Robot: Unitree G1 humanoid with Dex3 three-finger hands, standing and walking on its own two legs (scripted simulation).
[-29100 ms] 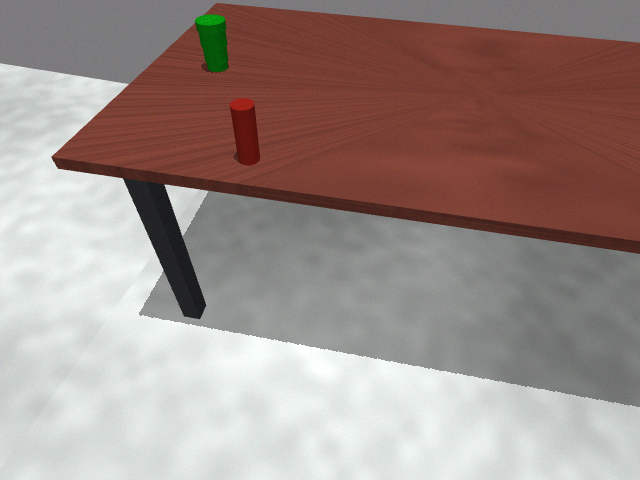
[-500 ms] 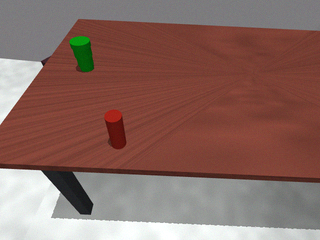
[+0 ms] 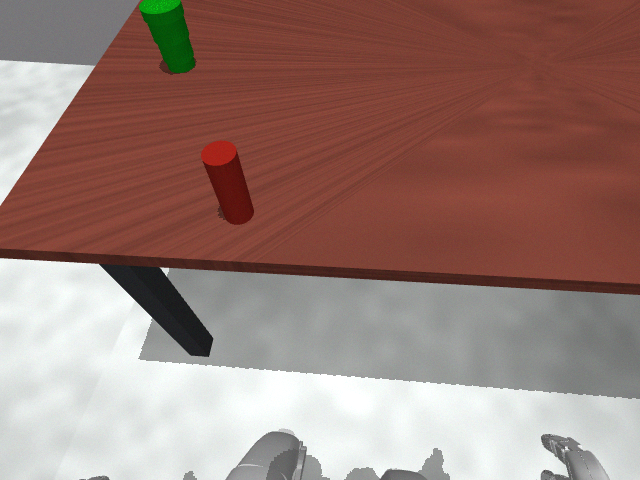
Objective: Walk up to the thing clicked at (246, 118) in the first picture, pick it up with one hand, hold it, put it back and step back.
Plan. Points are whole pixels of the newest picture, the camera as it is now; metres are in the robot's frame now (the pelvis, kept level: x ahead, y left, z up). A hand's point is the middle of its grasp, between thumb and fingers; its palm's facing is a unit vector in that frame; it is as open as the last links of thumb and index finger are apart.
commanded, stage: step back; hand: left
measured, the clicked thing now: (230, 185) +0.50 +0.14 +0.04
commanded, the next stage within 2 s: none
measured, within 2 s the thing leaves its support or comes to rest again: neither
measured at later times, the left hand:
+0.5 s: hand out of the picture -0.03 +0.31 -0.15, palm faces +0.03 -0.91 -0.40, open 7.4 cm
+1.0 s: hand out of the picture -0.13 +0.34 -0.15, palm faces +0.04 -0.90 -0.42, open 7.4 cm
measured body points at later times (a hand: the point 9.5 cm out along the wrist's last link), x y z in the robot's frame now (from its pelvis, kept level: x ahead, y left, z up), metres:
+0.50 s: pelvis -0.11 +0.03 +0.00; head -0.05 +0.05 +0.45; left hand -0.04 +0.36 -0.12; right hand +0.03 -0.27 -0.11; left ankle -0.06 +0.15 -0.73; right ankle -0.16 -0.10 -0.67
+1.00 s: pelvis -0.27 +0.05 -0.01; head -0.21 +0.06 +0.43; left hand -0.13 +0.38 -0.12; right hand -0.19 -0.27 -0.13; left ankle -0.27 +0.16 -0.73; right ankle -0.17 -0.09 -0.72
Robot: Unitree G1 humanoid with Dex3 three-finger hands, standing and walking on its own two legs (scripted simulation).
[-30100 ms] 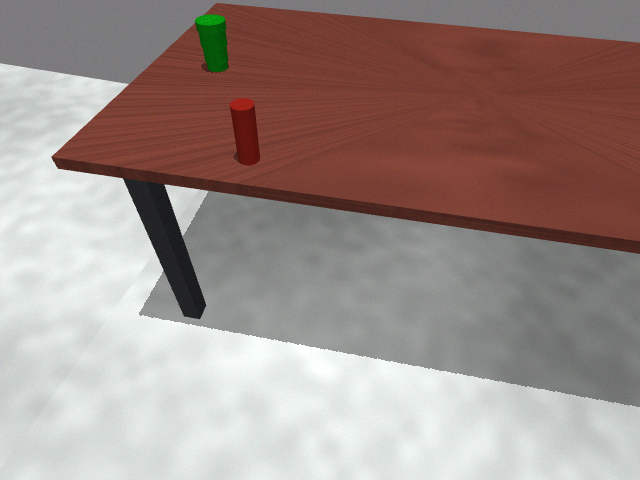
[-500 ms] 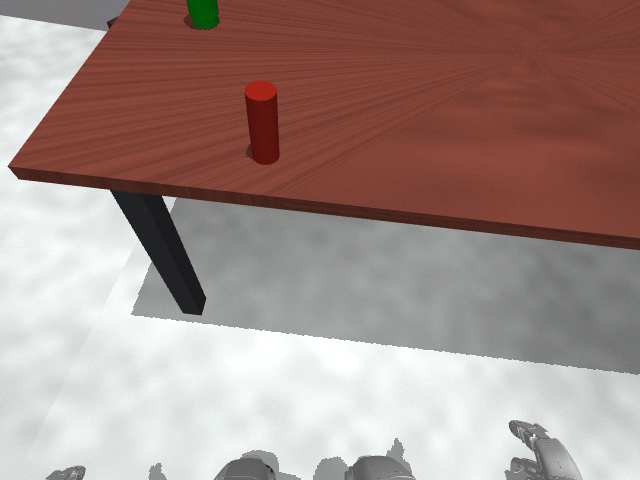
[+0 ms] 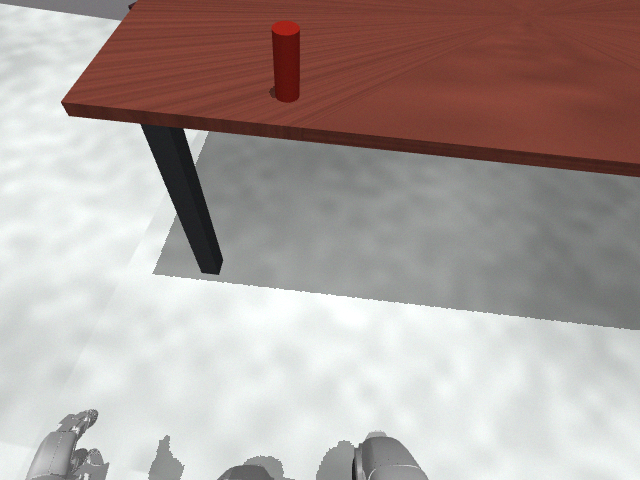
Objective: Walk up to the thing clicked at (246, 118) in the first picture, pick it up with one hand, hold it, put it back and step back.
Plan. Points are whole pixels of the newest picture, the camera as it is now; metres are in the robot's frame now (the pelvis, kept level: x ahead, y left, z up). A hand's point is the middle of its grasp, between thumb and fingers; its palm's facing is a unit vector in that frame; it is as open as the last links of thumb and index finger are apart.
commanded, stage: step back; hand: left
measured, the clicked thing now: (286, 64) +0.77 +0.06 +0.05
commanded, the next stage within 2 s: stand in 1.84 s
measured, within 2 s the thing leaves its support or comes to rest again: neither
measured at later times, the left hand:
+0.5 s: hand out of the picture -0.09 +0.26 -0.12, palm faces -0.09 -0.91 -0.41, open 7.4 cm
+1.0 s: hand out of the picture -0.21 +0.27 -0.14, palm faces -0.06 -0.93 -0.36, open 7.4 cm
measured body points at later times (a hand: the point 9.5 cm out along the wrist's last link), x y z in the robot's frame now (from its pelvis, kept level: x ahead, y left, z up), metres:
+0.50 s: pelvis -0.17 -0.01 +0.02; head -0.13 -0.03 +0.46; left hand -0.09 +0.30 -0.10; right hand -0.07 -0.33 -0.11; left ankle -0.09 +0.12 -0.66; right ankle -0.18 -0.12 -0.71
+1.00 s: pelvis -0.30 +0.00 +0.01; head -0.28 +0.01 +0.46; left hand -0.21 +0.32 -0.11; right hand -0.22 -0.31 -0.10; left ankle -0.25 +0.13 -0.71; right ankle -0.34 -0.12 -0.71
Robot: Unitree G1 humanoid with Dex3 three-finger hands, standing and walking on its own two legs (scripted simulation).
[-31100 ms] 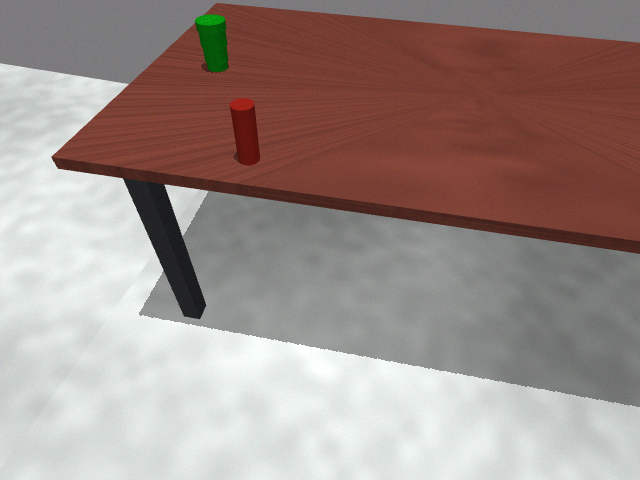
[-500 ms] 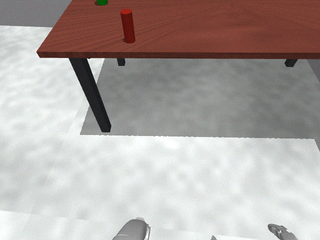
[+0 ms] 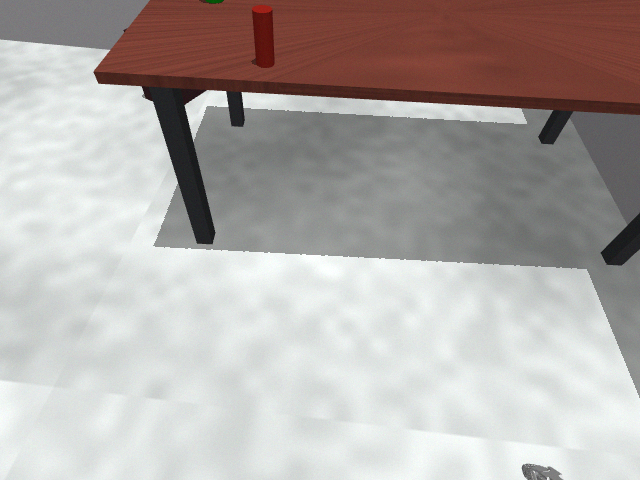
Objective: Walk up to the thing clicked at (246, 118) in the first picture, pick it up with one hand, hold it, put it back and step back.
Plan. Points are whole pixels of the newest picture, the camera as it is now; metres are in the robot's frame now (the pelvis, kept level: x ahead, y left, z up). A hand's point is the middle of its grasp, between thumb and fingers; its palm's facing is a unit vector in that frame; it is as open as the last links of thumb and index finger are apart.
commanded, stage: step back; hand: left
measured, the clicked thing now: (263, 37) +1.07 +0.14 +0.04
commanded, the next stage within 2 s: stand in 0.84 s
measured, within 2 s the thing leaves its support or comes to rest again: neither
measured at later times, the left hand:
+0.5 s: hand out of the picture +0.07 +0.27 -0.14, palm faces +0.04 -0.93 -0.36, open 7.4 cm
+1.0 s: hand out of the picture +0.11 +0.26 -0.14, palm faces +0.03 -0.94 -0.34, open 7.4 cm
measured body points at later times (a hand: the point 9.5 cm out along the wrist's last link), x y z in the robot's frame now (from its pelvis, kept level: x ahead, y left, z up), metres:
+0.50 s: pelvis +0.01 +0.00 +0.01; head +0.01 +0.00 +0.46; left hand +0.06 +0.32 -0.12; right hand +0.11 -0.29 -0.12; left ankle +0.03 +0.12 -0.72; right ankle -0.02 -0.13 -0.72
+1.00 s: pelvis +0.02 +0.00 +0.02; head +0.05 +0.01 +0.46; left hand +0.10 +0.31 -0.12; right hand +0.15 -0.29 -0.11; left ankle +0.03 +0.12 -0.72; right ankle -0.02 -0.13 -0.72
